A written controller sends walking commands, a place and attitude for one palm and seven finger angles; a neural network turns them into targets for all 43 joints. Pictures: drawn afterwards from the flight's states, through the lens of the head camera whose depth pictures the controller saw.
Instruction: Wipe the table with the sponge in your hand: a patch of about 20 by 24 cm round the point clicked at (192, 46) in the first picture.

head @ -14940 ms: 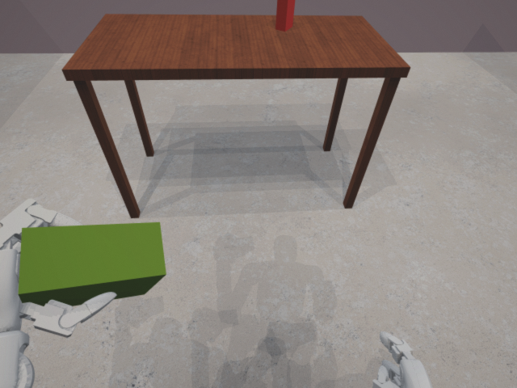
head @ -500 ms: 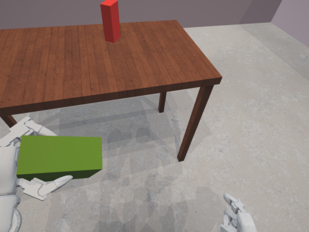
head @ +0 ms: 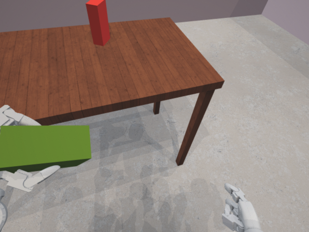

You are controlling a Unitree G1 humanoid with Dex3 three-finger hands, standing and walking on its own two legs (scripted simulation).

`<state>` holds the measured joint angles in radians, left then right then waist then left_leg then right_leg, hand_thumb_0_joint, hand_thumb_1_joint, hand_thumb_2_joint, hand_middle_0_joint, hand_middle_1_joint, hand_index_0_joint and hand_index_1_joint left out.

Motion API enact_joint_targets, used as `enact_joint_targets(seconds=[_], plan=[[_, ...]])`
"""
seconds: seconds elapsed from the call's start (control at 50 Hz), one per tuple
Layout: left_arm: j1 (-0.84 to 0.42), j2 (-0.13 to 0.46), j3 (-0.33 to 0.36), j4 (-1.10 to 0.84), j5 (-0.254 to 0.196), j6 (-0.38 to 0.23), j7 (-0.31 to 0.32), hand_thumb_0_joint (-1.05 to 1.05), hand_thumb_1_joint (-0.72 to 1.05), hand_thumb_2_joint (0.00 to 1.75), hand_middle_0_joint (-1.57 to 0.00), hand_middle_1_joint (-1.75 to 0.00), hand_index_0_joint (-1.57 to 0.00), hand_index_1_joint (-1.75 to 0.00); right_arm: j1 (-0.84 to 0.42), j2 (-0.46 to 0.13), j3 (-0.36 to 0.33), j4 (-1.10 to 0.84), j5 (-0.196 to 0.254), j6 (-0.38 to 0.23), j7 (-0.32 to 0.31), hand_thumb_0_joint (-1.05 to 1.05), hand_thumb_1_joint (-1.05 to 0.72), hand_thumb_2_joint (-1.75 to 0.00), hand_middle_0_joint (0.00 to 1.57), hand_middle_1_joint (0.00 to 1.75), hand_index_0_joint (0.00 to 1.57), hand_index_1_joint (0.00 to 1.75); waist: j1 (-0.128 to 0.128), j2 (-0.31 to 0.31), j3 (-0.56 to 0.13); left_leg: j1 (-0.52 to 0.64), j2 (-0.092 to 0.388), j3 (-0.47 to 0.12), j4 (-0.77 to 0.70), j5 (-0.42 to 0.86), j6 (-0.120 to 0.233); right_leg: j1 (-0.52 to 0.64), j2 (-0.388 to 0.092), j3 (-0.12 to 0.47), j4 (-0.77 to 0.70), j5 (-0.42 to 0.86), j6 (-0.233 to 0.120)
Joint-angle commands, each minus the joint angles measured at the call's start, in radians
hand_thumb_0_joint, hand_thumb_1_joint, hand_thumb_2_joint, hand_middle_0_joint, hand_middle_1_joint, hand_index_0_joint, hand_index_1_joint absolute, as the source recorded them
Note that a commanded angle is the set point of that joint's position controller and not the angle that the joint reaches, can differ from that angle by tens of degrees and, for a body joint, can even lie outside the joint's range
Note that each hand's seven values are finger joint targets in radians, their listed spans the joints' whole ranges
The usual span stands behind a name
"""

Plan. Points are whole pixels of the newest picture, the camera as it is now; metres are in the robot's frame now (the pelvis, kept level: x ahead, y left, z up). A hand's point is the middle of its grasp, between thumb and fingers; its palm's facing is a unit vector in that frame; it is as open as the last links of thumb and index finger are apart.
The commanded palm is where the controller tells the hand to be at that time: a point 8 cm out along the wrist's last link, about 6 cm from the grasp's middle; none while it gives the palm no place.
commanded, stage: shuffle to correct the standing spot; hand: left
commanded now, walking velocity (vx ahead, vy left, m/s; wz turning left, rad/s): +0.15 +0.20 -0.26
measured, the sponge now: (59, 149) +0.24 +0.21 +0.13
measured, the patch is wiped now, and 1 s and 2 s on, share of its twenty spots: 0.00 0.00 0.00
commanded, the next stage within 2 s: none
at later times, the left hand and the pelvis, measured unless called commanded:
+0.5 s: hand (22, 93) +0.32 +0.29 +0.20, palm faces +0.33 -0.80 -0.50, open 10.3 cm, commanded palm +0.25 +0.35 +0.19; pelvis +0.07 +0.08 -0.01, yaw -5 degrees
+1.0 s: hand out of the picture +0.35 +0.40 +0.20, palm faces +0.35 -0.81 -0.46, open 10.3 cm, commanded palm +0.28 +0.45 +0.19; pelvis +0.11 +0.18 -0.01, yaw -3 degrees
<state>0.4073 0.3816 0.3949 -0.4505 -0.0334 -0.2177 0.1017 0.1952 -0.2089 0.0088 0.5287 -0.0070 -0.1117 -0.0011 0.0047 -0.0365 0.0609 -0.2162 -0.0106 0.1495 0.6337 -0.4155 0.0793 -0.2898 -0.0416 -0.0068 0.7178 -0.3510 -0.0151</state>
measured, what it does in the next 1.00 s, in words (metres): steps to the left: left foot, then right foot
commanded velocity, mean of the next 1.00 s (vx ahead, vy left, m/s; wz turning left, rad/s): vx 0.09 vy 0.20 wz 0.00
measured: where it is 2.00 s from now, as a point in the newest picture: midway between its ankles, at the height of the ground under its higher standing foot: outside the picture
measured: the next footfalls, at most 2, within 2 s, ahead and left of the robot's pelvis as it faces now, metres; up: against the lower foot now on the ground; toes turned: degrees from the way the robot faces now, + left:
left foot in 0.26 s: +0.18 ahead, +0.19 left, +0.00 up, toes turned +0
right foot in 0.50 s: +0.11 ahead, +0.00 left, +0.00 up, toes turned -10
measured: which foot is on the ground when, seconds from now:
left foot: down 0.00-0.10, up 0.12-0.24, down 0.26-0.52, up 0.54-0.84, down 0.86-1.00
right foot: down 0.00-0.28, up 0.30-0.48, down 0.50-0.86, up 0.88-1.00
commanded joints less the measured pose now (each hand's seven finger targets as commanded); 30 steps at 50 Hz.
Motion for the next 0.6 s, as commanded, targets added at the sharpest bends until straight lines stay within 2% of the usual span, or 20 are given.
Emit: enact_joint_targets(seconds=[0.0, 0.02, 0.04, 0.06, 0.08, 0.1, 0.14, 0.18, 0.22, 0.24, 0.26, 0.28, 0.32, 0.38, 0.46, 0.48, 0.5, 0.52, 0.54, 0.58], plan=[[-0.058, 0.160, 0.095, -0.333, -0.014, -0.089, 0.019, 0.00, 0.10, 1.30, -1.20, -1.60, -1.20, -1.60, -0.043, -0.128, -0.048, -0.154, 0.003, -0.055, 0.010, 0.00, -0.90, -0.90, 0.20, 0.30, 0.20, 0.30, 0.004, 0.208, -0.177, 0.171, 0.158, -0.108, -0.035, 0.777, -0.061, 0.004, 0.047, -0.140, -0.128, 0.086, -0.041], [-0.049, 0.163, 0.103, -0.311, -0.011, -0.085, 0.024, 0.00, 0.10, 1.30, -1.20, -1.60, -1.20, -1.60, -0.053, -0.134, -0.051, -0.152, 0.010, -0.049, 0.012, 0.00, -0.90, -0.90, 0.20, 0.30, 0.20, 0.30, 0.021, 0.139, -0.197, -0.012, 0.127, -0.066, 0.086, 0.721, -0.071, 0.219, 0.027, -0.098, -0.168, 0.277, -0.065], [-0.031, 0.174, 0.110, -0.268, -0.013, -0.078, 0.030, 0.00, 0.10, 1.30, -1.20, -1.60, -1.20, -1.60, -0.056, -0.127, -0.052, -0.148, 0.015, -0.042, 0.011, 0.00, -0.90, -0.90, 0.20, 0.30, 0.20, 0.30, 0.031, -0.037, -0.220, -0.227, 0.064, -0.017, 0.317, 0.604, -0.092, 0.402, -0.083, 0.086, -0.170, 0.573, -0.132], [-0.053, 0.193, 0.128, -0.260, -0.024, -0.086, 0.038, 0.00, 0.10, 1.30, -1.20, -1.60, -1.20, -1.60, -0.066, -0.134, -0.069, -0.149, 0.019, -0.045, 0.015, 0.00, -0.90, -0.90, 0.20, 0.30, 0.20, 0.30, 0.046, -0.247, -0.202, -0.509, -0.022, -0.031, 0.589, 0.213, -0.112, 0.545, -0.277, 0.387, -0.214, 0.825, -0.253], [-0.070, 0.187, 0.132, -0.252, -0.029, -0.110, 0.050, 0.00, 0.10, 1.30, -1.20, -1.60, -1.20, -1.60, -0.056, -0.149, -0.078, -0.127, 0.019, -0.048, 0.026, 0.00, -0.90, -0.90, 0.20, 0.30, 0.20, 0.30, 0.051, -0.246, -0.169, -0.685, 0.019, -0.188, 0.737, -0.160, -0.090, 0.599, -0.396, 0.498, -0.224, 0.879, -0.312], [-0.046, 0.200, 0.155, -0.246, -0.023, -0.120, 0.061, 0.00, 0.10, 1.30, -1.20, -1.60, -1.20, -1.60, -0.058, -0.150, -0.077, -0.107, 0.014, -0.042, 0.027, 0.00, -0.90, -0.90, 0.20, 0.30, 0.20, 0.30, 0.057, -0.157, -0.119, -0.751, 0.119, -0.353, 0.738, -0.234, -0.071, 0.553, -0.448, 0.515, -0.218, 0.793, -0.298], [-0.011, 0.200, 0.150, -0.266, -0.001, -0.128, 0.045, 0.00, 0.10, 1.30, -1.20, -1.60, -1.20, -1.60, -0.057, -0.138, -0.073, -0.100, 0.012, -0.008, 0.037, 0.00, -0.90, -0.90, 0.20, 0.30, 0.20, 0.30, 0.028, 0.035, -0.073, -0.568, 0.197, -0.363, 0.466, -0.159, -0.054, 0.295, -0.405, 0.354, -0.203, 0.577, -0.205], [-0.052, 0.191, 0.147, -0.300, -0.006, -0.127, 0.029, 0.00, 0.10, 1.30, -1.20, -1.60, -1.20, -1.60, -0.055, -0.068, -0.053, -0.081, 0.019, 0.010, 0.038, 0.00, -0.90, -0.90, 0.20, 0.30, 0.20, 0.30, -0.014, -0.007, -0.087, -0.144, 0.094, -0.124, 0.129, 0.167, -0.078, 0.005, -0.203, 0.023, -0.196, 0.423, -0.097], [-0.096, 0.200, 0.144, -0.333, -0.009, -0.103, 0.022, 0.00, 0.10, 1.30, -1.20, -1.60, -1.20, -1.60, -0.062, -0.077, -0.067, -0.081, 0.027, -0.008, 0.010, 0.00, -0.90, -0.90, 0.20, 0.30, 0.20, 0.30, -0.038, 0.078, -0.144, 0.135, -0.028, 0.013, -0.012, 0.395, -0.106, -0.058, -0.074, -0.089, -0.020, 0.305, -0.028], [-0.118, 0.203, 0.143, -0.400, -0.013, -0.101, 0.022, 0.00, 0.10, 1.30, -1.20, -1.60, -1.20, -1.60, -0.062, -0.112, -0.090, -0.103, 0.028, -0.023, -0.008, 0.00, -0.90, -0.90, 0.20, 0.30, 0.20, 0.30, -0.043, 0.257, -0.161, 0.211, 0.062, -0.142, -0.079, 0.363, -0.057, -0.141, -0.041, -0.090, 0.209, 0.144, 0.006], [-0.141, 0.221, 0.157, -0.450, -0.006, -0.111, 0.027, 0.00, 0.10, 1.30, -1.20, -1.60, -1.20, -1.60, -0.048, -0.146, -0.105, -0.109, 0.019, -0.031, -0.013, 0.00, -0.90, -0.90, 0.20, 0.30, 0.20, 0.30, -0.027, 0.488, -0.219, 0.188, 0.253, -0.463, -0.202, 0.400, 0.068, -0.209, 0.052, -0.084, 0.504, -0.249, 0.034], [-0.179, 0.248, 0.169, -0.429, 0.011, -0.136, 0.031, 0.00, 0.10, 1.30, -1.20, -1.60, -1.20, -1.60, -0.053, -0.127, -0.105, -0.117, 0.015, -0.051, -0.009, 0.00, -0.90, -0.90, 0.20, 0.30, 0.20, 0.30, -0.021, 0.407, -0.220, 0.082, 0.305, -0.567, -0.274, 0.278, 0.145, -0.230, 0.072, -0.008, 0.631, -0.300, 0.018], [-0.148, 0.254, 0.197, -0.385, -0.004, -0.127, 0.035, 0.00, 0.10, 1.30, -1.20, -1.60, -1.20, -1.60, -0.057, -0.108, -0.092, -0.100, 0.014, -0.057, -0.007, 0.00, -0.90, -0.90, 0.20, 0.30, 0.20, 0.30, -0.006, 0.289, -0.184, 0.041, 0.299, -0.522, -0.228, 0.390, 0.189, -0.276, -0.013, 0.025, 0.609, -0.253, 0.024], [-0.055, 0.211, 0.184, -0.397, -0.015, -0.116, 0.029, 0.00, 0.10, 1.30, -1.20, -1.60, -1.20, -1.60, -0.051, -0.105, -0.089, -0.090, 0.030, -0.066, 0.004, 0.00, -0.90, -0.90, 0.20, 0.30, 0.20, 0.30, -0.002, 0.280, -0.213, 0.013, 0.238, -0.346, -0.181, 0.452, 0.129, -0.164, -0.022, -0.027, 0.339, -0.190, 0.027], [0.081, 0.196, 0.184, -0.275, -0.025, -0.062, 0.037, 0.00, 0.10, 1.30, -1.20, -1.60, -1.20, -1.60, -0.051, -0.104, -0.052, -0.090, 0.033, -0.048, 0.001, 0.00, -0.90, -0.90, 0.20, 0.30, 0.20, 0.30, 0.013, 0.170, -0.210, -0.238, 0.169, -0.221, -0.077, 0.161, 0.028, 0.204, -0.014, -0.071, -0.193, 0.059, 0.017], [0.098, 0.213, 0.190, -0.225, -0.016, -0.052, 0.039, 0.00, 0.10, 1.30, -1.20, -1.60, -1.20, -1.60, -0.031, -0.085, -0.050, -0.086, 0.030, -0.037, 0.001, 0.00, -0.90, -0.90, 0.20, 0.30, 0.20, 0.30, 0.011, -0.071, -0.190, -0.362, 0.075, -0.131, 0.118, 0.005, -0.031, 0.287, -0.152, 0.131, -0.358, 0.055, -0.034], [0.098, 0.245, 0.217, -0.168, -0.019, -0.043, 0.043, 0.00, 0.10, 1.30, -1.20, -1.60, -1.20, -1.60, -0.036, -0.083, -0.051, -0.094, 0.021, -0.021, 0.003, 0.00, -0.90, -0.90, 0.20, 0.30, 0.20, 0.30, 0.005, -0.318, -0.150, -0.521, -0.020, -0.091, 0.432, -0.092, -0.087, 0.290, -0.387, 0.543, -0.453, 0.091, -0.127], [0.071, 0.225, 0.223, -0.131, -0.036, -0.041, 0.044, 0.00, 0.10, 1.30, -1.20, -1.60, -1.20, -1.60, -0.051, -0.110, -0.047, -0.073, 0.005, -0.013, 0.008, 0.00, -0.90, -0.90, 0.20, 0.30, 0.20, 0.30, 0.007, -0.229, -0.109, -0.531, 0.028, -0.200, 0.581, -0.039, -0.109, 0.214, -0.436, 0.493, -0.459, 0.155, -0.139], [0.058, 0.191, 0.199, -0.107, -0.034, -0.037, 0.036, 0.00, 0.10, 1.30, -1.20, -1.60, -1.20, -1.60, -0.041, -0.132, -0.069, -0.065, 0.020, -0.007, 0.016, 0.00, -0.90, -0.90, 0.20, 0.30, 0.20, 0.30, -0.009, -0.251, -0.089, -0.539, 0.021, -0.212, 0.630, 0.000, -0.116, 0.201, -0.385, 0.467, -0.451, 0.265, -0.076], [0.101, 0.184, 0.193, -0.035, -0.031, -0.047, 0.034, 0.00, 0.10, 1.30, -1.20, -1.60, -1.20, -1.60, -0.051, -0.102, -0.044, -0.037, 0.020, -0.004, 0.005, 0.00, -0.90, -0.90, 0.20, 0.30, 0.20, 0.30, -0.005, -0.156, -0.067, -0.547, 0.065, -0.210, 0.632, 0.065, -0.124, 0.248, -0.313, 0.256, -0.322, 0.589, -0.104]])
